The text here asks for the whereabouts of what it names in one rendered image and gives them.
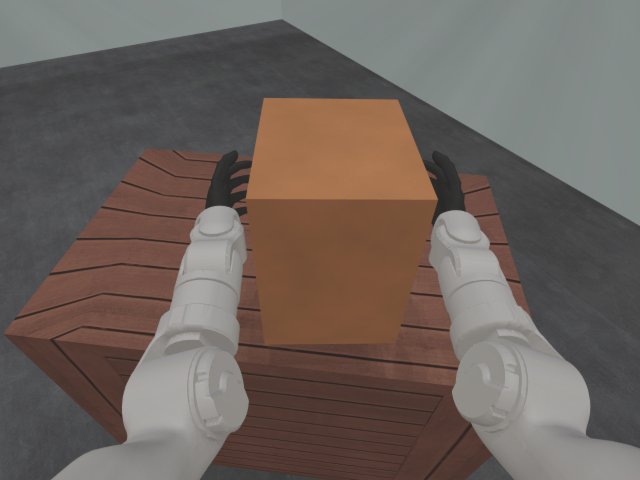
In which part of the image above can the robot right forearm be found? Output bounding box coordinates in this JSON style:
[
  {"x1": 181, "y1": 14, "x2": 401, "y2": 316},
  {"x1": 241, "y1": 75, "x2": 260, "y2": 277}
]
[{"x1": 429, "y1": 210, "x2": 565, "y2": 362}]

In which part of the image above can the robot left upper arm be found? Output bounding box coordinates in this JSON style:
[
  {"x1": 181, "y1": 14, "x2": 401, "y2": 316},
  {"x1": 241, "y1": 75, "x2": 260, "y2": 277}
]
[{"x1": 51, "y1": 346, "x2": 249, "y2": 480}]

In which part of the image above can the left robot hand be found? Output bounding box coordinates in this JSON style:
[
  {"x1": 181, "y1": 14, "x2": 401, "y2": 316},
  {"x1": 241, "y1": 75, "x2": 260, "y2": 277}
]
[{"x1": 205, "y1": 150, "x2": 252, "y2": 217}]

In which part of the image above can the right robot hand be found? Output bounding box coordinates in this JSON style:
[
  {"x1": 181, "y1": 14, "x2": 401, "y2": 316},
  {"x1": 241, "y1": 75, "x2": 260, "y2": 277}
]
[{"x1": 422, "y1": 151, "x2": 466, "y2": 227}]

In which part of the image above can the pedestal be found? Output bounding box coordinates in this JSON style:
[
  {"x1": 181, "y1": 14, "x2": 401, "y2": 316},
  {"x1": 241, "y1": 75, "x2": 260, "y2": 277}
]
[{"x1": 4, "y1": 148, "x2": 532, "y2": 480}]

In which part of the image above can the robot left forearm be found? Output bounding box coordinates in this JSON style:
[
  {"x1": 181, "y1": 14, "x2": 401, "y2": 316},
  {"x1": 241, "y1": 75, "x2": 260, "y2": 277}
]
[{"x1": 122, "y1": 206, "x2": 247, "y2": 430}]

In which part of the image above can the carton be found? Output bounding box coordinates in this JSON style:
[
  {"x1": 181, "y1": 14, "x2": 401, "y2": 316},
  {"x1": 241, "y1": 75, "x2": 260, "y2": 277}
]
[{"x1": 246, "y1": 98, "x2": 438, "y2": 345}]

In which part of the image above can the robot right upper arm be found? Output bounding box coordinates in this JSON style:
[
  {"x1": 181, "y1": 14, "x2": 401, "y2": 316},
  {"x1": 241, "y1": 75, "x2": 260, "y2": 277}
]
[{"x1": 452, "y1": 338, "x2": 640, "y2": 480}]

